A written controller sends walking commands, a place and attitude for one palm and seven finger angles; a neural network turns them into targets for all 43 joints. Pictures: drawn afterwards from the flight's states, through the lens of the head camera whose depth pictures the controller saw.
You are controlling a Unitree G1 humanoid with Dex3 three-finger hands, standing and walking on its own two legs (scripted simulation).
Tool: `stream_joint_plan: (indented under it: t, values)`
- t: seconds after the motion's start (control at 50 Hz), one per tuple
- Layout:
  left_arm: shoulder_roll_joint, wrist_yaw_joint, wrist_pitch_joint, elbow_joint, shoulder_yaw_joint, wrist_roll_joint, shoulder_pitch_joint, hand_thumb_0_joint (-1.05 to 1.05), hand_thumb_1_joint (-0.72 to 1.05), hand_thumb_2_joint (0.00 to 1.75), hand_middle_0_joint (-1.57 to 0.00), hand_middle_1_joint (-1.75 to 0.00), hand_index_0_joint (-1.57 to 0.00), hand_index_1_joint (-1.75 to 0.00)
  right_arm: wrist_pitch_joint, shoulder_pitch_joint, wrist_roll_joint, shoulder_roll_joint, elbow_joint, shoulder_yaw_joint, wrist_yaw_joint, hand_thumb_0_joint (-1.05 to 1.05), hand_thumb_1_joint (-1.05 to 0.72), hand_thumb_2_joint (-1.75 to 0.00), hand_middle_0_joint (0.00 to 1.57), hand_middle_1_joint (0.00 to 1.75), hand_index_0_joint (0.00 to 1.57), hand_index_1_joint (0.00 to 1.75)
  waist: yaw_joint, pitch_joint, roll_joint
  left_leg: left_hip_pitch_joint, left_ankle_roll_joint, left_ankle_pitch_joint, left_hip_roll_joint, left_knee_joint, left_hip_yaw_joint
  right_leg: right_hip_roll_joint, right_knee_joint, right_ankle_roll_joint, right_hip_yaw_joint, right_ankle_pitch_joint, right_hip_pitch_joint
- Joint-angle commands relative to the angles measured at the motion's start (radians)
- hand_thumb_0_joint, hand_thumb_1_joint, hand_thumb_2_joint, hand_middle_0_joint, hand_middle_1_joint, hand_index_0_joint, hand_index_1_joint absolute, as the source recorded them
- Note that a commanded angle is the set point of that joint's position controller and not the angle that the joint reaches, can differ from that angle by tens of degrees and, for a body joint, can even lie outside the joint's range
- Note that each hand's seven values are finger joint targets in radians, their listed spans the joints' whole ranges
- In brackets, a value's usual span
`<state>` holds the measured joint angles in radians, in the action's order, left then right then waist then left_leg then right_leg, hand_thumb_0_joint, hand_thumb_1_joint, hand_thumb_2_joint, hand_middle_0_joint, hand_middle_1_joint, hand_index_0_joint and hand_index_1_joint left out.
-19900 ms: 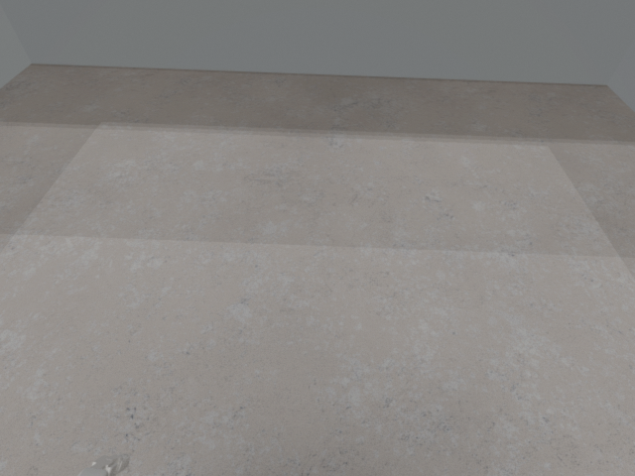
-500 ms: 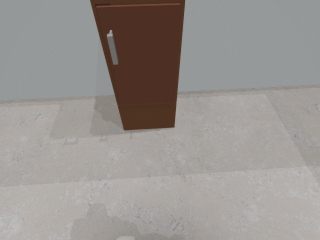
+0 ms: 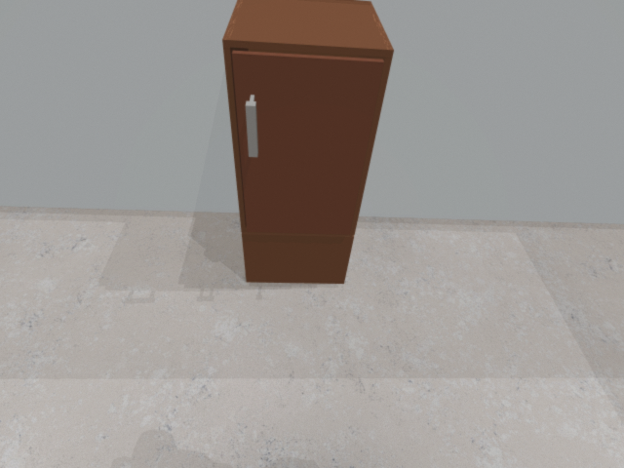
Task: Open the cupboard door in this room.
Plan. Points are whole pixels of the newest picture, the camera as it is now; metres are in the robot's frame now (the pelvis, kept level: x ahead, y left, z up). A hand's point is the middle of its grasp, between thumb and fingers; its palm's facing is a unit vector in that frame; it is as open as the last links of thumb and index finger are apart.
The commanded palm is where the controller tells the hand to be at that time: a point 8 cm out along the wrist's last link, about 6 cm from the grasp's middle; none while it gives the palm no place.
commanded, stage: take the last steps up to it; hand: left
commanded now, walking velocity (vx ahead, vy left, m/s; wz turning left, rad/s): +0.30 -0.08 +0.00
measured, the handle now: (252, 126) +0.91 +0.18 -0.04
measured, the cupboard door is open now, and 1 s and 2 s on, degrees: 0 0 0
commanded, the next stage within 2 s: come to a stop and stand still in 1.00 s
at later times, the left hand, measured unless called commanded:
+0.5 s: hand out of the picture +0.12 +0.08 -0.17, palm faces +0.11 -0.97 -0.23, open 7.2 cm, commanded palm none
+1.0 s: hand (235, 401) +0.27 +0.13 -0.19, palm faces +0.12 -0.98 -0.18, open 7.4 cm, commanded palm none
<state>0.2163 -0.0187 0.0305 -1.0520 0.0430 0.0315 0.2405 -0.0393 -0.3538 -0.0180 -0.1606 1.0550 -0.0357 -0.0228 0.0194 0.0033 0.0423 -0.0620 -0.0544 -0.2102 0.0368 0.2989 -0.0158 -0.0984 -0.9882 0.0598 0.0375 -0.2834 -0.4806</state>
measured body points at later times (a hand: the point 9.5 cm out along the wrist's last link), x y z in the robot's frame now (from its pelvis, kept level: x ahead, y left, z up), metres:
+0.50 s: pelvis +0.12 -0.10 +0.00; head +0.11 -0.12 +0.45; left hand +0.11 +0.13 -0.15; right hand +0.15 -0.34 -0.17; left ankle +0.16 +0.05 -0.67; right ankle +0.11 -0.18 -0.75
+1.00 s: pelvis +0.29 -0.04 -0.01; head +0.30 -0.04 +0.44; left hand +0.27 +0.18 -0.17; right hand +0.38 -0.28 -0.15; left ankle +0.30 +0.05 -0.75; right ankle +0.30 -0.17 -0.68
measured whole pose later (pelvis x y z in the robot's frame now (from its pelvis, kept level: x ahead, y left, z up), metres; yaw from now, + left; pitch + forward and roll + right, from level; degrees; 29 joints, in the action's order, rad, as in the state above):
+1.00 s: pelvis +0.29 -0.04 -0.01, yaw +3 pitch -1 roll +1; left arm 0.16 0.00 -0.02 -1.10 0.06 0.03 0.31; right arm -0.08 -0.20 -0.01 -0.16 1.03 -0.06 -0.03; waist -0.02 -0.05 0.03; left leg -0.18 -0.04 -0.23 -0.01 0.43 -0.17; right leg -0.11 -1.09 0.00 0.06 -0.34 -0.49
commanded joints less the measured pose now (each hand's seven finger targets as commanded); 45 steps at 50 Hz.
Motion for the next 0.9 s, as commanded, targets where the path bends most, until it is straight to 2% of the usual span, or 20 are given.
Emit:
stream_joint_plan:
  t: [0.0, 0.08, 0.16, 0.18, 0.2, 0.22, 0.24, 0.28, 0.34, 0.4, 0.54, 0.66, 0.68, 0.72, 0.74, 0.76, 0.78, 0.8, 0.84, 0.88]
  values:
    - [0.037, -0.005, -0.034, 0.105, 0.009, -0.01, -0.14, 0.0, 0.9, 0.9, -0.2, -0.3, -0.2, -0.3, -0.016, -0.084, -0.009, -0.163, -0.009, -0.039, -0.011, 0.0, -0.9, -0.9, 0.2, 0.3, 0.2, 0.3, 0.031, -0.139, -0.172, -0.002, -0.138, -0.038, -0.324, -0.158, 0.272, -0.034, 0.105, -0.005, -0.017, 0.003, -0.151]
    - [0.02, -0.009, -0.047, 0.114, 0.008, -0.014, -0.17, 0.0, 0.9, 0.9, -0.2, -0.3, -0.2, -0.3, -0.012, -0.093, -0.015, -0.167, 0.014, -0.041, -0.008, 0.0, -0.9, -0.9, 0.2, 0.3, 0.2, 0.3, 0.031, -0.121, -0.187, -0.062, -0.122, -0.001, -0.314, -0.112, 0.236, -0.007, 0.273, -0.018, 0.025, -0.027, -0.01]
    - [0.039, -0.004, -0.066, 0.042, 0.024, -0.013, 0.018, 0.0, 0.9, 0.9, -0.2, -0.3, -0.2, -0.3, -0.005, -0.084, -0.013, -0.149, 0.034, -0.037, -0.005, 0.0, -0.9, -0.9, 0.2, 0.3, 0.2, 0.3, -0.054, -0.05, -0.095, -0.217, -0.044, -0.029, -0.223, 0.092, 0.138, 0.049, 0.504, -0.032, 0.071, 0.085, 0.369]
    - [0.093, 0.003, -0.078, 0.004, 0.035, -0.01, 0.136, 0.0, 0.9, 0.9, -0.2, -0.3, -0.2, -0.3, -0.008, -0.09, -0.007, -0.123, 0.036, -0.034, 0.001, 0.0, -0.9, -0.9, 0.2, 0.3, 0.2, 0.3, -0.103, 0.011, 0.009, -0.325, -0.005, -0.07, -0.157, 0.275, 0.064, -0.021, 0.566, -0.057, -0.015, 0.041, 0.555]
    - [0.195, 0.016, -0.089, -0.027, 0.057, -0.005, 0.252, 0.0, 0.9, 0.9, -0.2, -0.3, -0.2, -0.3, -0.012, -0.108, 0.0, -0.047, 0.013, -0.019, 0.009, 0.0, -0.9, -0.9, 0.2, 0.3, 0.2, 0.3, -0.135, 0.071, 0.283, -0.53, 0.037, -0.318, -0.041, 0.566, -0.043, -0.272, 0.681, -0.136, -0.338, -0.067, 0.705]
    - [0.22, 0.027, -0.084, -0.028, 0.056, -0.022, 0.283, 0.0, 0.9, 0.9, -0.2, -0.3, -0.2, -0.3, -0.002, -0.047, 0.002, -0.09, -0.024, -0.023, 0.01, 0.0, -0.9, -0.9, 0.2, 0.3, 0.2, 0.3, -0.145, 0.052, 0.235, -0.579, 0.029, -0.405, -0.058, 0.737, 0.007, -0.361, 0.79, -0.194, -0.491, -0.141, 0.61]
    - [0.193, 0.032, -0.083, -0.015, 0.054, -0.023, 0.205, 0.0, 0.9, 0.9, -0.2, -0.3, -0.2, -0.3, -0.001, -0.031, 0.001, -0.092, -0.021, -0.034, 0.015, 0.0, -0.9, -0.9, 0.2, 0.3, 0.2, 0.3, -0.111, -0.007, 0.134, -0.591, 0.025, -0.322, -0.104, 0.818, 0.034, -0.343, 0.822, -0.215, -0.456, -0.267, 0.517]
    - [0.116, 0.034, -0.087, 0.012, 0.039, -0.022, 0.078, 0.0, 0.9, 0.9, -0.2, -0.3, -0.2, -0.3, 0.011, -0.026, -0.005, -0.077, 0.001, -0.04, 0.023, 0.0, -0.9, -0.9, 0.2, 0.3, 0.2, 0.3, -0.054, -0.084, 0.112, -0.578, 0.03, -0.175, -0.148, 0.891, 0.041, -0.292, 0.855, -0.186, -0.379, -0.35, 0.353]
    - [0.032, 0.038, -0.103, 0.009, 0.01, -0.02, 0.055, 0.0, 0.9, 0.9, -0.2, -0.3, -0.2, -0.3, 0.032, -0.067, -0.012, -0.028, 0.027, -0.037, 0.031, 0.0, -0.9, -0.9, 0.2, 0.3, 0.2, 0.3, 0.0, -0.107, 0.026, -0.496, 0.06, -0.048, -0.161, 0.836, 0.013, -0.196, 0.854, -0.155, -0.134, -0.076, 0.251]
    - [0.012, 0.04, -0.115, -0.012, 0.004, -0.015, 0.106, 0.0, 0.9, 0.9, -0.2, -0.3, -0.2, -0.3, 0.042, -0.042, -0.013, -0.019, 0.016, -0.041, 0.037, 0.0, -0.9, -0.9, 0.2, 0.3, 0.2, 0.3, 0.0, -0.132, 0.057, -0.506, 0.077, 0.011, -0.161, 0.786, -0.005, -0.171, 0.874, -0.161, -0.075, 0.015, 0.237]
    - [0.031, 0.043, -0.134, -0.058, 0.002, -0.012, 0.216, 0.0, 0.9, 0.9, -0.2, -0.3, -0.2, -0.3, 0.029, 0.17, -0.01, -0.044, -0.061, -0.037, 0.05, 0.0, -0.9, -0.9, 0.2, 0.3, 0.2, 0.3, -0.04, -0.156, 0.031, -0.62, 0.088, 0.047, -0.175, 0.597, -0.015, -0.199, 0.86, -0.211, -0.073, 0.179, 0.406]
    - [0.045, 0.046, -0.12, -0.095, 0.006, -0.006, 0.288, 0.0, 0.9, 0.9, -0.2, -0.3, -0.2, -0.3, 0.003, 0.307, -0.005, -0.024, -0.109, -0.016, 0.053, 0.0, -0.9, -0.9, 0.2, 0.3, 0.2, 0.3, -0.082, -0.133, 0.049, -0.468, 0.049, -0.023, -0.12, 0.352, -0.087, -0.205, 0.751, -0.212, -0.036, 0.448, 0.474]
    - [0.051, 0.046, -0.116, -0.099, 0.007, -0.005, 0.287, 0.0, 0.9, 0.9, -0.2, -0.3, -0.2, -0.3, 0.0, 0.291, -0.004, -0.032, -0.108, -0.017, 0.051, 0.0, -0.9, -0.9, 0.2, 0.3, 0.2, 0.3, -0.07, -0.126, 0.046, -0.408, 0.041, -0.037, -0.109, 0.32, -0.097, -0.208, 0.715, -0.207, -0.033, 0.475, 0.46]
    - [0.053, 0.045, -0.112, -0.099, 0.007, -0.012, 0.256, 0.0, 0.9, 0.9, -0.2, -0.3, -0.2, -0.3, -0.011, 0.146, -0.01, -0.055, -0.06, -0.023, 0.036, 0.0, -0.9, -0.9, 0.2, 0.3, 0.2, 0.3, 0.006, -0.054, 0.035, -0.156, 0.026, 0.034, -0.049, 0.2, -0.144, -0.151, 0.51, -0.17, 0.038, 0.63, 0.393]
    - [0.04, 0.041, -0.111, -0.09, 0.002, -0.018, 0.251, 0.0, 0.9, 0.9, -0.2, -0.3, -0.2, -0.3, -0.02, 0.009, -0.013, -0.106, -0.02, -0.034, 0.026, 0.0, -0.9, -0.9, 0.2, 0.3, 0.2, 0.3, 0.063, 0.046, -0.03, 0.083, 0.003, 0.118, -0.094, 0.157, -0.094, -0.103, 0.309, -0.134, 0.075, 0.564, 0.285]
    - [-0.013, 0.035, -0.112, -0.074, -0.007, -0.027, 0.286, 0.0, 0.9, 0.9, -0.2, -0.3, -0.2, -0.3, -0.028, -0.113, -0.022, -0.214, 0.009, -0.058, 0.014, 0.0, -0.9, -0.9, 0.2, 0.3, 0.2, 0.3, 0.092, 0.178, -0.241, 0.34, -0.088, 0.279, -0.349, 0.161, 0.216, 0.017, 0.046, -0.081, 0.139, 0.136, 0.042]
    - [-0.02, 0.032, -0.114, -0.04, -0.02, -0.026, 0.222, 0.0, 0.9, 0.9, -0.2, -0.3, -0.2, -0.3, -0.018, -0.178, -0.004, -0.261, 0.028, -0.066, 0.005, 0.0, -0.9, -0.9, 0.2, 0.3, 0.2, 0.3, 0.106, 0.186, -0.286, 0.354, -0.18, 0.432, -0.475, 0.087, 0.374, 0.06, -0.173, -0.078, 0.077, -0.304, -0.089]
    - [-0.004, 0.037, -0.106, -0.029, -0.004, -0.02, 0.188, 0.0, 0.9, 0.9, -0.2, -0.3, -0.2, -0.3, -0.011, -0.122, 0.0, -0.24, 0.022, -0.063, 0.006, 0.0, -0.9, -0.9, 0.2, 0.3, 0.2, 0.3, 0.08, 0.109, -0.19, 0.231, -0.201, 0.321, -0.483, 0.046, 0.313, 0.018, -0.239, -0.091, 0.027, -0.307, -0.111]
    - [-0.026, 0.027, -0.094, -0.037, 0.002, -0.015, 0.137, 0.0, 0.9, 0.9, -0.2, -0.3, -0.2, -0.3, -0.022, 0.008, 0.001, -0.151, -0.004, -0.041, 0.0, 0.0, -0.9, -0.9, 0.2, 0.3, 0.2, 0.3, 0.035, -0.023, -0.141, 0.028, -0.154, 0.223, -0.416, -0.029, 0.236, -0.031, -0.244, -0.077, -0.01, -0.169, -0.12]
    - [-0.046, 0.02, -0.079, -0.045, 0.004, -0.009, 0.16, 0.0, 0.9, 0.9, -0.2, -0.3, -0.2, -0.3, -0.033, 0.048, 0.001, -0.101, -0.009, -0.024, 0.001, 0.0, -0.9, -0.9, 0.2, 0.3, 0.2, 0.3, -0.01, -0.063, -0.103, -0.1, -0.113, 0.226, -0.361, -0.068, 0.135, -0.046, -0.187, -0.065, -0.007, -0.095, -0.046]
